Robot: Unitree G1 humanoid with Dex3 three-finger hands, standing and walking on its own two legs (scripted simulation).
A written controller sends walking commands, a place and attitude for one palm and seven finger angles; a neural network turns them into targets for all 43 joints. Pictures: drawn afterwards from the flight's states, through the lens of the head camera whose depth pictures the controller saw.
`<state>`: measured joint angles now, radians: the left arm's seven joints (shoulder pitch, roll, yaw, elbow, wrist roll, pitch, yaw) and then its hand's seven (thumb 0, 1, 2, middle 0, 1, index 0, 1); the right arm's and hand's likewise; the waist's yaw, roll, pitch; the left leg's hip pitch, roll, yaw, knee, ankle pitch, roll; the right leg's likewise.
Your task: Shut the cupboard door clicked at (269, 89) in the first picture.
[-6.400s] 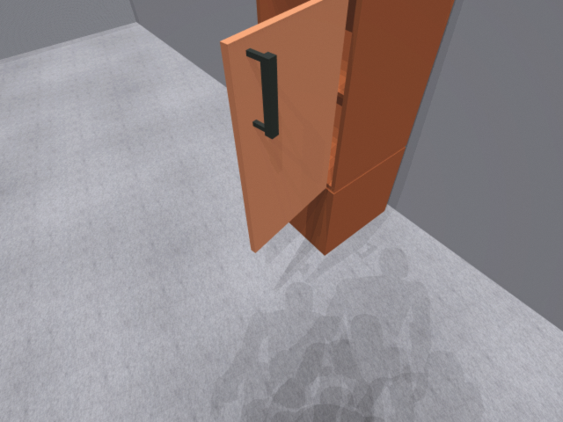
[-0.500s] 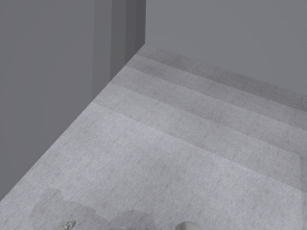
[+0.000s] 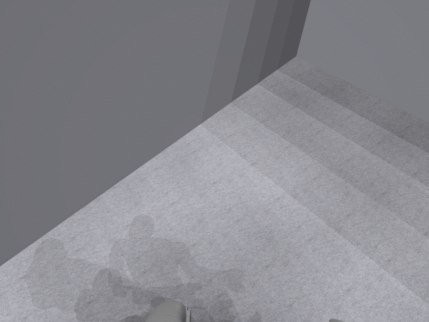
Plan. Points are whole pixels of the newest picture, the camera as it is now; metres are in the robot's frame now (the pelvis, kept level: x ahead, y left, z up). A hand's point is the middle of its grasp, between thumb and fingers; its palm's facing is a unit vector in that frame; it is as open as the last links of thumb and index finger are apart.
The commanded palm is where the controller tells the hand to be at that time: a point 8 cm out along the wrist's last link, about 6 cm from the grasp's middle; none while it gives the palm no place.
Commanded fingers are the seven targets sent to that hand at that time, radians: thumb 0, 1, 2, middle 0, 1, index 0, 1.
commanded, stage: walk to a spot facing it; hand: left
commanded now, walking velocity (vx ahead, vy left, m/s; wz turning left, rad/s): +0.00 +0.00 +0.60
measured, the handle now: out of the picture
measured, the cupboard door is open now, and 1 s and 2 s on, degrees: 100 100 100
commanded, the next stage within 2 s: none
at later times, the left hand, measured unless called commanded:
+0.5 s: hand out of the picture +0.08 +0.23 -0.15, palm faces +0.29 -0.91 -0.29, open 7.4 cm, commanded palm none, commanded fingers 0.00 0.90 0.90 -0.20 -0.30 -0.20 -0.30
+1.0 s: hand out of the picture -0.07 +0.21 -0.19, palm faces +0.60 -0.75 -0.27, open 7.3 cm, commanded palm none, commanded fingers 0.00 0.90 0.90 -0.20 -0.30 -0.20 -0.30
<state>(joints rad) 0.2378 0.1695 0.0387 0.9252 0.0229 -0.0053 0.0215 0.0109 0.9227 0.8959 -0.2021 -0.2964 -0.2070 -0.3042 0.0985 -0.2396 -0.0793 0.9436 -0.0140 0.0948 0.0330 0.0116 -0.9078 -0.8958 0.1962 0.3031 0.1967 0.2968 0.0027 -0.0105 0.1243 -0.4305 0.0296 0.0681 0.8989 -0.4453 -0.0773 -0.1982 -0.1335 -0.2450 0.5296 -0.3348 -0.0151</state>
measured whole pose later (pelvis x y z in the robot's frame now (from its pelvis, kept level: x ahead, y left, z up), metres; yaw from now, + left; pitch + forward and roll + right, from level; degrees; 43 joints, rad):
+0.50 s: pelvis +0.02 -0.01 -0.01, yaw +17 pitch +2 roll +1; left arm 0.11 0.23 0.07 0.87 0.01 0.02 0.01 0.01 0.91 0.90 -0.20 -0.30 -0.20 -0.30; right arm 0.19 -0.22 -0.08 0.93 -0.02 0.06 0.01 0.01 -0.90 -0.90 0.20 0.30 0.20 0.30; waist -0.03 0.03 0.09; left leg -0.33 -0.03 -0.08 0.57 -0.27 -0.02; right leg -0.31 -0.04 -0.03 0.61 -0.32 0.08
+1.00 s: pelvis +0.02 +0.00 -0.02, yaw +36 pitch +0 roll +0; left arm 0.21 0.26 0.08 0.95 0.02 0.07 0.02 0.01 0.91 0.90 -0.20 -0.30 -0.20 -0.30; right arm 0.09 -0.24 -0.07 0.88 -0.02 0.04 0.02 0.01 -0.91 -0.90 0.20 0.30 0.20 0.30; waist 0.01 -0.05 0.12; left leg -0.34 -0.01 0.09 0.64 -0.31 0.05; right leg -0.42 -0.13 -0.10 1.10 -0.53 0.08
